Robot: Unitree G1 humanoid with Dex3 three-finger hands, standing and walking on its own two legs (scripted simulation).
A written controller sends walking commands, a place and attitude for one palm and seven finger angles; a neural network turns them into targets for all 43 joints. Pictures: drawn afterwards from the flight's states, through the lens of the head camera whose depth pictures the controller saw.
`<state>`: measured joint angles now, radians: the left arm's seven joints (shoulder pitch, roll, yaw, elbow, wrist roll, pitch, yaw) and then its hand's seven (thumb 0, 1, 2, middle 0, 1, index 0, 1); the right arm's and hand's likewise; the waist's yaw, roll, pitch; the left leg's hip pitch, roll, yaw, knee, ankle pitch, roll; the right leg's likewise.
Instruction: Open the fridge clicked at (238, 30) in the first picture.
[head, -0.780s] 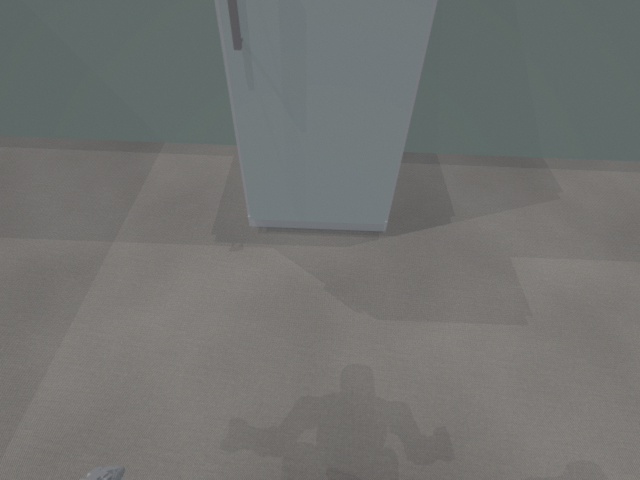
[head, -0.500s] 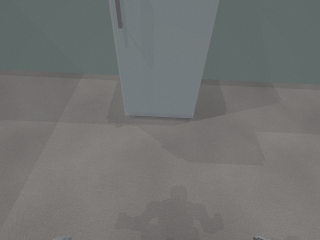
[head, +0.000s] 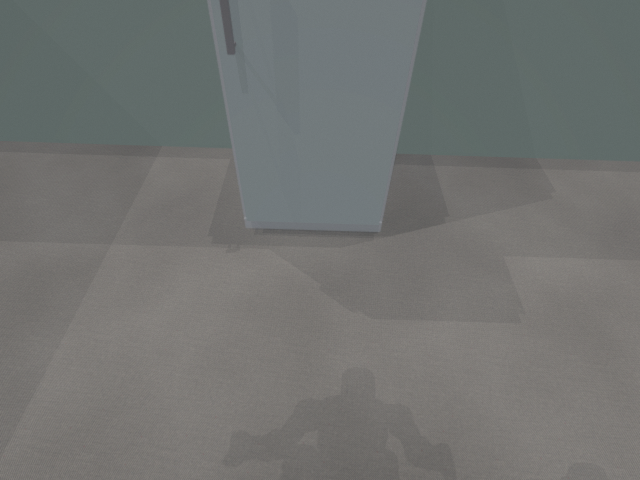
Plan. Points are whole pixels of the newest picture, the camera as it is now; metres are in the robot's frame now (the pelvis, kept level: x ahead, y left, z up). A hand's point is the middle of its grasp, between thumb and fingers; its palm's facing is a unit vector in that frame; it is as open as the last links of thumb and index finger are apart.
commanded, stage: stand and wait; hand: left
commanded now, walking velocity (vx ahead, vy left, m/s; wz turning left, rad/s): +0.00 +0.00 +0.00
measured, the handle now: out of the picture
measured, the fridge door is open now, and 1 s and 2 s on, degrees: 0 0 0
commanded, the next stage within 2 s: look at it before walking up in 0.04 s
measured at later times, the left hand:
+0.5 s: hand out of the picture +0.07 +0.24 -0.16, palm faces -0.04 -0.94 -0.33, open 7.4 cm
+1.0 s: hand out of the picture +0.05 +0.22 -0.18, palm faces +0.08 -0.97 -0.24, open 7.3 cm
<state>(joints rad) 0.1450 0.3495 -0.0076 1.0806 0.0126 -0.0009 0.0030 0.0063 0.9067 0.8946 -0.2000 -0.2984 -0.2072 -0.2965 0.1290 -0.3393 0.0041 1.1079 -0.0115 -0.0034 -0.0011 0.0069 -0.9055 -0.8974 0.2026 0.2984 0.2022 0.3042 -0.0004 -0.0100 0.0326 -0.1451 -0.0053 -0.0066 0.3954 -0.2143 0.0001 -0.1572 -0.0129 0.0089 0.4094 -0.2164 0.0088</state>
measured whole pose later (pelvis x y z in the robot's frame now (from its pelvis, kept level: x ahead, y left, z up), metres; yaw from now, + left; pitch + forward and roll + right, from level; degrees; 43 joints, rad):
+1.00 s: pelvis +0.03 +0.01 -0.01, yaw +5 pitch -1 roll -1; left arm 0.25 0.27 0.01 1.05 0.03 -0.01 0.00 0.00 0.91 0.89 -0.20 -0.30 -0.21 -0.30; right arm 0.25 -0.26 0.00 1.09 -0.02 0.02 0.01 0.01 -0.91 -0.90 0.20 0.30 0.20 0.30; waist 0.00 -0.02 -0.01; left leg -0.29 0.02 0.04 0.68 -0.44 0.01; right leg -0.13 -0.03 -0.07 0.44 -0.30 0.01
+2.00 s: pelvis +0.38 +0.10 -0.03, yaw +25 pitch -2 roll -1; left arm 0.36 0.23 0.04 1.07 0.02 -0.01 0.03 0.00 0.92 0.89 -0.20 -0.30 -0.20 -0.30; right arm 0.05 -0.22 -0.03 0.92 -0.03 -0.03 0.01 0.00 -0.91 -0.90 0.19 0.30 0.19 0.30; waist 0.07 -0.05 0.09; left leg -0.40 0.07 0.15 0.66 -0.20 0.06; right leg -0.24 -0.12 -0.15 0.94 -0.57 0.03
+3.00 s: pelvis +0.43 +0.12 +0.00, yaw +2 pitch +0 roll +0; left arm 0.20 0.20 0.06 1.02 0.03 0.03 -0.02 0.01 0.91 0.90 -0.19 -0.30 -0.20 -0.30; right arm 0.37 -0.13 -0.02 1.07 -0.04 -0.02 -0.02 0.00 -0.91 -0.90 0.20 0.30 0.20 0.30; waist -0.04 -0.01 0.01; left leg -0.11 0.05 0.13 0.36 -0.25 0.00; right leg -0.38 -0.05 -0.06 0.78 -0.38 0.01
